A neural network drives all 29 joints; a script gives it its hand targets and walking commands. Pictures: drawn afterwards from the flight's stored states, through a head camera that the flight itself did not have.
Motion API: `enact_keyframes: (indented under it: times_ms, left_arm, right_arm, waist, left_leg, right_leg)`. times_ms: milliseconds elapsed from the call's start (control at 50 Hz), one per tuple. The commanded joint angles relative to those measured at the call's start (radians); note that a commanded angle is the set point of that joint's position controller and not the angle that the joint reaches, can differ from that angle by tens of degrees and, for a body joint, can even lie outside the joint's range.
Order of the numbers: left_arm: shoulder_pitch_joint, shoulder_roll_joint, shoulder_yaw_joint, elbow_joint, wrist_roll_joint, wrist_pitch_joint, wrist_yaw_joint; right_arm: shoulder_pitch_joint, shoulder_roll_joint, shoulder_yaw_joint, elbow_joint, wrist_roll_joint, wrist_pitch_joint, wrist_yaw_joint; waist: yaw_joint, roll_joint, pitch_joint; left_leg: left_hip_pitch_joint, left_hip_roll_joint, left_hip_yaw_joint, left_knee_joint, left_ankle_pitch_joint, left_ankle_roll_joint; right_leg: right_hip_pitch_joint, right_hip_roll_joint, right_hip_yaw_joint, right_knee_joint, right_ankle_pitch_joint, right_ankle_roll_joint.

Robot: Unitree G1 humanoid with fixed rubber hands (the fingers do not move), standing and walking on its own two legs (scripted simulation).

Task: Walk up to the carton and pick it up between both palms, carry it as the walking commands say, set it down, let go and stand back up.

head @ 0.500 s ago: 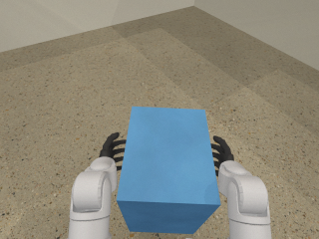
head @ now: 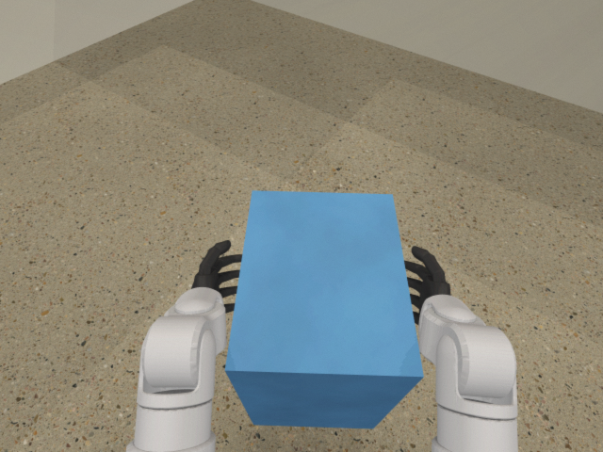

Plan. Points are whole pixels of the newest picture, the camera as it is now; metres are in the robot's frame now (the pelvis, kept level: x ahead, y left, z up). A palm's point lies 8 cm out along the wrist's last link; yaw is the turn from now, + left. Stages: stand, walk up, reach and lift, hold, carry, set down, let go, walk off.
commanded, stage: carry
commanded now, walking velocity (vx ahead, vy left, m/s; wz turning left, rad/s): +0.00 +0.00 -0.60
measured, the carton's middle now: (317, 319) +0.30 -0.01 +0.00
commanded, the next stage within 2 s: none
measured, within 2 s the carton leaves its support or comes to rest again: neither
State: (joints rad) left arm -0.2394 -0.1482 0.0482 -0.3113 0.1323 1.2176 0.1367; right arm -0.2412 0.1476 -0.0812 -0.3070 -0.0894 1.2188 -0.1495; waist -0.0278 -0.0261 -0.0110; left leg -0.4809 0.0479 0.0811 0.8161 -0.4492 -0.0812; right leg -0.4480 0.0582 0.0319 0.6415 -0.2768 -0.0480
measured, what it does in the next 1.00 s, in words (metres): steps on the spot, turning right: left foot, then right foot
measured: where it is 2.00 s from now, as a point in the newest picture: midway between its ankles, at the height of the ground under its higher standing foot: outside the picture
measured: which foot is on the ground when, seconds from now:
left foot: up 0.00-0.02, down 0.04-0.38, up 0.40-0.78, down 0.80-1.00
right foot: down 0.00-0.06, up 0.08-0.36, down 0.38-0.80, up 0.82-1.00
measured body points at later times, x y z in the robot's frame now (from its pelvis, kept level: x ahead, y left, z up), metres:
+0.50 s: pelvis -0.03 -0.04 +0.00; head +0.00 -0.06 +0.45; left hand +0.30 -0.02 +0.07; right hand +0.20 -0.27 +0.06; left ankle -0.01 +0.10 -0.67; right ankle -0.04 -0.12 -0.72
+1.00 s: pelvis -0.05 -0.01 +0.01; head -0.02 +0.00 +0.46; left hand +0.28 -0.05 +0.08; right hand +0.14 -0.28 +0.09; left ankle +0.00 +0.09 -0.72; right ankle -0.11 -0.11 -0.67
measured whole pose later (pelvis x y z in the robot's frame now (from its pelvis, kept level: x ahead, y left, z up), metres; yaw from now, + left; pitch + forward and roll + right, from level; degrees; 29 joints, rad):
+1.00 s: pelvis -0.05 -0.01 +0.01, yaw -35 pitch +3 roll -3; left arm -0.26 -0.15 0.09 -0.30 0.11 1.25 0.15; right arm -0.27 0.16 -0.07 -0.26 -0.11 1.23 -0.14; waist 0.05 0.00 -0.02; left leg -0.30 0.14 0.19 0.55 -0.30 0.00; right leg -0.52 0.00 -0.08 0.96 -0.45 0.04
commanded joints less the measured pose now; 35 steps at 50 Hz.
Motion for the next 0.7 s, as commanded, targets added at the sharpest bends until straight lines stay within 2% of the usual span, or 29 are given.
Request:
enact_keyframes:
  times_ms: [0, 20, 40, 60, 80, 100, 120, 160, 180, 260, 300, 320, 340, 360, 380, 400, 440, 480, 580, 680]
  left_arm:
    - [-0.392, -0.982, -0.640, -0.103, -0.396, -0.022, -0.250]
    - [-0.394, -0.982, -0.643, -0.098, -0.398, -0.018, -0.250]
    - [-0.389, -0.982, -0.643, -0.100, -0.404, -0.014, -0.254]
    - [-0.445, -0.980, -0.662, -0.130, -0.423, -0.007, -0.258]
    - [-0.483, -0.985, -0.679, -0.116, -0.428, -0.010, -0.260]
    - [-0.493, -0.995, -0.688, -0.112, -0.443, -0.011, -0.266]
    - [-0.507, -1.010, -0.692, -0.115, -0.461, -0.011, -0.272]
    - [-0.515, -1.015, -0.691, -0.103, -0.478, -0.007, -0.274]
    - [-0.513, -1.013, -0.691, -0.100, -0.482, -0.004, -0.271]
    - [-0.478, -1.004, -0.673, -0.070, -0.470, 0.010, -0.265]
    - [-0.458, -1.006, -0.660, -0.041, -0.459, 0.015, -0.269]
    - [-0.448, -1.008, -0.655, -0.026, -0.455, 0.016, -0.272]
    - [-0.456, -1.008, -0.648, -0.016, -0.452, 0.016, -0.274]
    - [-0.447, -1.007, -0.631, 0.008, -0.448, 0.019, -0.277]
    - [-0.396, -1.003, -0.598, 0.068, -0.412, 0.011, -0.277]
    - [-0.421, -1.016, -0.607, 0.032, -0.426, 0.008, -0.276]
    - [-0.453, -1.031, -0.608, 0.008, -0.419, -0.008, -0.272]
    - [-0.473, -1.040, -0.601, -0.044, -0.414, -0.023, -0.266]
    - [-0.427, -1.001, -0.598, -0.085, -0.389, -0.027, -0.252]
    - [-0.417, -0.972, -0.614, -0.093, -0.393, -0.016, -0.253]
  right_arm:
    - [-0.446, 1.022, 0.697, -0.084, 0.431, -0.017, 0.290]
    - [-0.429, 1.023, 0.688, -0.068, 0.423, -0.014, 0.291]
    - [-0.406, 1.009, 0.674, -0.056, 0.411, -0.016, 0.293]
    - [-0.375, 1.002, 0.657, -0.034, 0.400, -0.026, 0.294]
    - [-0.391, 1.009, 0.660, -0.047, 0.397, -0.025, 0.295]
    - [-0.401, 1.006, 0.656, -0.052, 0.388, -0.027, 0.296]
    - [-0.427, 1.005, 0.654, -0.081, 0.384, -0.032, 0.293]
    - [-0.451, 0.994, 0.635, -0.102, 0.379, -0.031, 0.284]
    - [-0.450, 0.986, 0.624, -0.104, 0.374, -0.027, 0.280]
    - [-0.398, 0.981, 0.615, -0.065, 0.350, -0.009, 0.273]
    - [-0.384, 0.985, 0.620, -0.045, 0.342, -0.005, 0.273]
    - [-0.384, 0.986, 0.623, -0.038, 0.340, -0.004, 0.274]
    - [-0.394, 0.982, 0.627, -0.036, 0.342, -0.003, 0.276]
    - [-0.412, 0.973, 0.625, -0.028, 0.340, 0.001, 0.276]
    - [-0.415, 0.986, 0.638, -0.008, 0.344, 0.015, 0.283]
    - [-0.451, 1.009, 0.655, -0.003, 0.368, 0.007, 0.284]
    - [-0.524, 1.055, 0.702, -0.045, 0.415, -0.008, 0.292]
    - [-0.576, 1.077, 0.729, -0.089, 0.451, -0.018, 0.294]
    - [-0.549, 1.054, 0.728, -0.120, 0.456, -0.017, 0.283]
    - [-0.496, 1.033, 0.702, -0.088, 0.435, -0.011, 0.278]
  waist:
    - [0.028, -0.106, -0.433]
    - [0.016, -0.062, -0.442]
    - [0.014, 0.139, -0.431]
    - [0.008, 0.387, -0.415]
    - [0.019, 0.264, -0.394]
    - [0.019, 0.170, -0.377]
    - [0.022, 0.138, -0.349]
    - [0.022, 0.194, -0.323]
    - [0.020, 0.210, -0.330]
    - [0.008, 0.243, -0.364]
    - [0.011, 0.252, -0.365]
    - [0.022, 0.216, -0.368]
    - [0.029, 0.141, -0.379]
    - [0.035, -0.007, -0.370]
    - [0.033, -0.270, -0.348]
    - [0.029, -0.176, -0.359]
    - [0.033, -0.107, -0.364]
    - [0.036, -0.105, -0.385]
    - [0.045, -0.107, -0.414]
    - [0.044, -0.124, -0.419]
  left_leg:
    - [0.212, -0.015, 0.018, -0.272, 0.144, 0.025]
    - [0.364, 0.045, -0.020, -0.372, 0.244, 0.050]
    - [0.495, 0.264, -0.235, -0.432, 0.481, 0.127]
    - [0.501, 0.488, -0.392, -0.431, 0.753, 0.280]
    - [0.498, 0.478, -0.351, -0.395, 0.864, 0.293]
    - [0.459, 0.434, -0.273, -0.386, 0.809, 0.263]
    - [0.433, 0.382, -0.184, -0.391, 0.725, 0.226]
    - [0.412, 0.315, -0.066, -0.379, 0.714, 0.183]
    - [0.420, 0.304, -0.031, -0.367, 0.728, 0.174]
    - [0.464, 0.335, 0.002, -0.321, 0.765, 0.167]
    - [0.464, 0.341, 0.022, -0.263, 0.731, 0.137]
    - [0.421, 0.330, 0.057, -0.194, 0.678, 0.097]
    - [0.316, 0.303, 0.090, -0.079, 0.559, 0.050]
    - [0.087, 0.243, 0.087, 0.063, 0.227, 0.003]
    - [-0.162, 0.096, 0.102, 0.216, -0.220, -0.053]
    - [-0.203, 0.111, 0.016, 0.321, -0.254, -0.039]
    - [-0.205, 0.098, -0.026, 0.346, -0.154, -0.028]
    - [-0.169, 0.082, -0.029, 0.328, -0.047, -0.021]
    - [-0.115, 0.032, -0.040, 0.192, -0.020, -0.010]
    - [0.002, -0.024, -0.025, -0.015, -0.013, 0.012]
  right_leg:
    - [0.242, -0.236, 0.230, -0.075, 0.513, -0.053]
    - [0.138, -0.199, 0.195, -0.003, 0.449, -0.019]
    - [-0.058, -0.097, 0.102, 0.159, 0.148, 0.035]
    - [-0.205, 0.003, -0.044, 0.360, -0.340, 0.073]
    - [-0.213, -0.062, -0.032, 0.484, -0.360, 0.075]
    - [-0.196, -0.077, -0.032, 0.502, -0.299, 0.080]
    - [-0.184, -0.086, -0.048, 0.483, -0.230, 0.091]
    - [-0.153, -0.070, -0.101, 0.396, -0.188, 0.105]
    - [-0.130, -0.062, -0.121, 0.345, -0.187, 0.106]
    - [-0.038, -0.036, -0.183, 0.127, -0.173, 0.088]
    - [0.024, -0.020, -0.207, -0.018, -0.103, 0.075]
    - [0.113, -0.030, -0.198, -0.148, 0.017, 0.069]
    - [0.242, -0.094, -0.108, -0.239, 0.115, 0.058]
    - [0.392, -0.254, 0.125, -0.235, 0.454, 0.021]
    - [0.480, -0.465, 0.423, -0.164, 0.978, -0.131]
    - [0.517, -0.417, 0.328, -0.089, 1.145, -0.153]
    - [0.475, -0.350, 0.233, -0.089, 0.926, -0.117]
    - [0.435, -0.292, 0.177, -0.111, 0.754, -0.098]
    - [0.415, -0.298, 0.252, -0.155, 0.574, -0.118]
    - [0.372, -0.287, 0.307, -0.161, 0.556, -0.103]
